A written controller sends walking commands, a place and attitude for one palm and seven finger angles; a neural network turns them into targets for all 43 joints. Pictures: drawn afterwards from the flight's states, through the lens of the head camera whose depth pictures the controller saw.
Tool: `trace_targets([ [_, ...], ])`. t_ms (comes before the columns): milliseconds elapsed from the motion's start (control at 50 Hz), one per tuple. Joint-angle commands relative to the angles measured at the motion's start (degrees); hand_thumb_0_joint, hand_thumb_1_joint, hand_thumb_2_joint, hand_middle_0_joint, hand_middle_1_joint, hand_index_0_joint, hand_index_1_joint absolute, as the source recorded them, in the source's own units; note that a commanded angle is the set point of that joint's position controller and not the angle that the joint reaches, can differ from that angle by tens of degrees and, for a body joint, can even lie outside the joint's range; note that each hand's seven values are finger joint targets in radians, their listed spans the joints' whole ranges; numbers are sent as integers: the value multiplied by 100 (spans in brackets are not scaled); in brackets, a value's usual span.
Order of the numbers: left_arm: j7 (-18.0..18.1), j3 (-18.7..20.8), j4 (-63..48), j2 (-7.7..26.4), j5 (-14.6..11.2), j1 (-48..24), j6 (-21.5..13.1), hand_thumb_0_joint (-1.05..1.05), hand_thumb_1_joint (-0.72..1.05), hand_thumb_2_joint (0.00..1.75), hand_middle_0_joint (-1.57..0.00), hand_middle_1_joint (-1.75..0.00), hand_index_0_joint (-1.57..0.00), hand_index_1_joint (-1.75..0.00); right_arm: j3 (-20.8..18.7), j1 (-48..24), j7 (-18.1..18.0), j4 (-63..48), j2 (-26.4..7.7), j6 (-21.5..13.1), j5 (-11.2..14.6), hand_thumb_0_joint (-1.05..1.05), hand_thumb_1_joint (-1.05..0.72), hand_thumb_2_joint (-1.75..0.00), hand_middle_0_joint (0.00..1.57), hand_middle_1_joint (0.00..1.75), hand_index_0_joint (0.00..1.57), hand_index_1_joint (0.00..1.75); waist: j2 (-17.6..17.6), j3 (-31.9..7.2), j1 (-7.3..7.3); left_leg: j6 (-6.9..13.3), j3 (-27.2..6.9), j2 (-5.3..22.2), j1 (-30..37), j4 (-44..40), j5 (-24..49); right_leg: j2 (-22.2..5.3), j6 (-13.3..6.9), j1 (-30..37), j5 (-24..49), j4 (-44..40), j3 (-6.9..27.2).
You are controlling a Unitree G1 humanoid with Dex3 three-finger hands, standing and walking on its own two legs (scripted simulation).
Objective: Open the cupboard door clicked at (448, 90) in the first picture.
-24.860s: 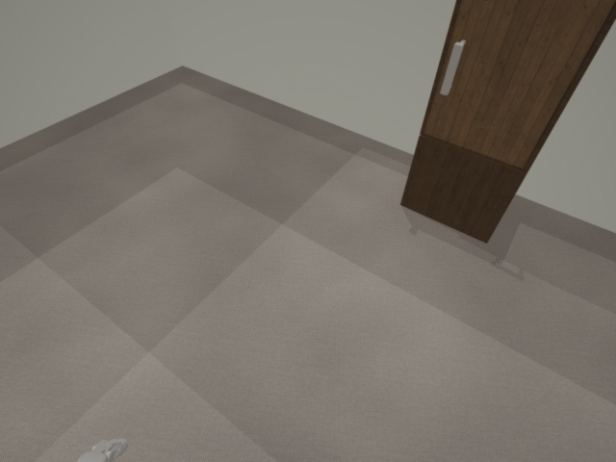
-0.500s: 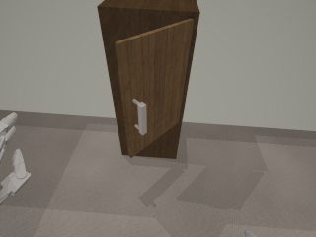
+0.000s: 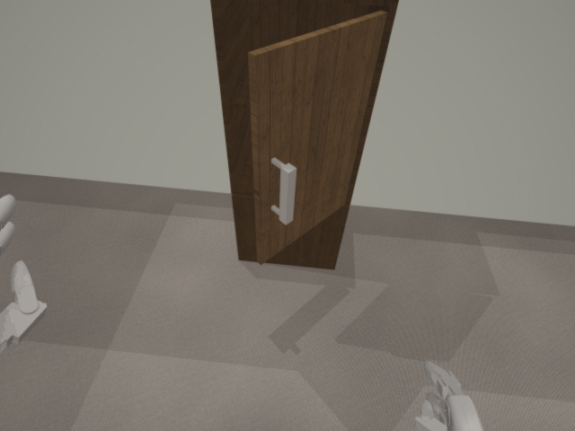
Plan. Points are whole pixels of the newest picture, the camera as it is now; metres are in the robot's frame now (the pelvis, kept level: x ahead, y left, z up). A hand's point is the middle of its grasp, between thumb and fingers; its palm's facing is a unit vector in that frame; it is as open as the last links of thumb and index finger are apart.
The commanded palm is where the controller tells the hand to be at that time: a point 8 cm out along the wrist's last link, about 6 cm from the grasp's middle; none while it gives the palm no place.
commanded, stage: stop stepping back and stand still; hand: left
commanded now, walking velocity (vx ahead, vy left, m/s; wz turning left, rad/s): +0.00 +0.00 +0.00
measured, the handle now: (281, 191) +0.63 +0.06 -0.07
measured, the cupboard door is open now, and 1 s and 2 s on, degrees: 49 49 49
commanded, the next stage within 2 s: let the arm hang, fingers relaxed in 0.26 s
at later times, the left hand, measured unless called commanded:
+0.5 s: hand (104, 375) +0.19 +0.27 -0.03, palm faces +0.12 -0.87 -0.48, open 7.4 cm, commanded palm none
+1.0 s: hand out of the picture +0.00 +0.22 -0.16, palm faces +0.03 -0.95 -0.32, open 7.3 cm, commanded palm none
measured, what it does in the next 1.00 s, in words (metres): stands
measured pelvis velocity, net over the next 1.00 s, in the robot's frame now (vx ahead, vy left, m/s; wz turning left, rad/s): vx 0.00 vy -0.02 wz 0.04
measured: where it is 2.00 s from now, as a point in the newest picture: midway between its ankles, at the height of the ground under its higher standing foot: outside the picture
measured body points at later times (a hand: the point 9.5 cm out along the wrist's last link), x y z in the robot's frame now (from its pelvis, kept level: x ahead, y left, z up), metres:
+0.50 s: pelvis -0.01 +0.01 -0.01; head +0.01 -0.02 +0.44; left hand +0.18 +0.31 +0.00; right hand +0.16 -0.25 -0.13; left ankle +0.03 +0.10 -0.74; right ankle +0.03 -0.11 -0.74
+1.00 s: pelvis +0.00 -0.02 +0.00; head +0.02 -0.03 +0.45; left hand +0.00 +0.26 -0.14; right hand +0.03 -0.29 -0.16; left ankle +0.03 +0.10 -0.74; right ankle +0.03 -0.11 -0.74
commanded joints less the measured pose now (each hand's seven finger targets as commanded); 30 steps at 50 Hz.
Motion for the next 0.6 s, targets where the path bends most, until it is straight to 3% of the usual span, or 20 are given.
trace_targets([
  [0, 92, 494, -1256, 920, 31, -537, -367, 0, 90, 90, -20, -30, -20, -30, -279, -503, -69, -841, -777, -322, 23, 0, -90, -90, 20, 30, 20, 30, 704, -217, -90, 18, -771, 467, -692, -1244, -1216, -36, 130, 523, -501, -129, 363],
  [40, 98, 498, -1255, 923, 56, -474, -360, 0, 90, 90, -20, -30, -20, -30, -269, -527, -83, -838, -775, -355, 13, 0, -90, -90, 20, 30, 20, 30, 780, -205, -74, 26, -832, 497, -863, -1363, -1352, -16, 145, 675, -427, -10, 322],
  [140, 112, 657, -1237, 1031, 37, -257, -389, 0, 90, 90, -20, -30, -20, -30, -297, -516, -64, -813, -768, -357, 1, 0, -90, -90, 20, 30, 20, 30, 297, -302, -59, -27, -713, 360, -707, -1047, -787, -127, 120, 652, -242, -204, 372],
  [220, 106, 727, -1269, 1081, 10, -126, -415, 0, 90, 90, -20, -30, -20, -30, -328, -527, -51, -771, -794, -352, -11, 0, -90, -90, 20, 30, 20, 30, 498, -383, -69, -81, -650, 300, -534, -906, -408, -169, 83, 580, -142, -252, 380],
  [320, 99, 752, -1207, 1072, -31, 37, -432, 0, 90, 90, -20, -30, -20, -30, -337, -536, -57, -757, -779, -333, -4, 0, -90, -90, 20, 30, 20, 30, 486, -451, -62, -94, -608, 291, -403, -813, -69, -183, 81, 565, 76, -251, 376],
  [340, -718, -1731, 3291, 55, 404, -498, 413, 0, 90, 90, -20, -30, -20, -30, -620, -818, 454, 724, -1770, -412, 67, 0, -90, -90, 20, 30, 20, 30, 416, 178, -324, 8, -847, 455, -771, 182, 1257, -633, -110, -376, 821, 535, 242],
  [360, -827, -1568, 3446, 19, 326, -559, 851, 0, 90, 90, -20, -30, -20, -30, -607, -301, 472, 715, -1494, 3, 79, 0, -90, -90, 20, 30, 20, 30, 422, -331, -249, -76, -700, 516, -190, 145, 1797, -585, -153, -504, 457, 462, 499],
  [380, -844, -1597, 3322, 6, 304, -632, 981, 0, 90, 90, -20, -30, -20, -30, -586, -264, 453, 573, -1525, 112, 75, 0, -90, -90, 20, 30, 20, 30, 613, -260, -251, -18, -779, 627, -220, 43, 1807, -441, -111, -624, -125, 624, 340],
  [400, -841, -1612, 3523, -21, 315, -790, 982, 0, 90, 90, -20, -30, -20, -30, -548, -337, 448, 625, -1506, 188, 26, 0, -90, -90, 20, 30, 20, 30, 489, -378, -201, 165, -1054, 785, -551, -108, 1492, -339, -129, -534, -643, 937, 298],
  [440, -842, -1657, 4090, 171, 367, -1025, 951, 0, 90, 90, -20, -30, -20, -30, -484, -442, 439, 619, -1559, 316, -33, 0, -90, -90, 20, 30, 20, 30, -314, -426, -103, 314, -1242, 807, -730, -217, 1281, -298, -175, -133, -584, 970, 426],
  [500, -864, -1715, 5123, 475, 402, -1475, 921, 0, 90, 90, -20, -30, -20, -30, -480, -513, 455, 875, -1666, 436, -75, 0, -90, -90, 20, 30, 20, 30, -1189, -570, -86, 240, -1053, 491, -441, 5, 622, -665, -335, -116, -265, 433, 769],
  [540, -847, -1841, 5736, 517, 367, -1787, 956, 0, 90, 90, -20, -30, -20, -30, -435, -490, 460, 1054, -1561, 536, -84, 0, -90, -90, 20, 30, 20, 30, -917, -415, -161, 163, -858, 303, -158, 82, 315, -853, -431, -423, -517, 149, 928],
  [580, -828, -1951, 6264, 488, 330, -1950, 975, 0, 90, 90, -20, -30, -20, -30, -378, -500, 457, 1255, -1478, 603, -105, 0, -90, -90, 20, 30, 20, 30, -143, -316, -173, 129, -852, 314, -49, -131, 213, -785, -409, -432, -707, 70, 937],
])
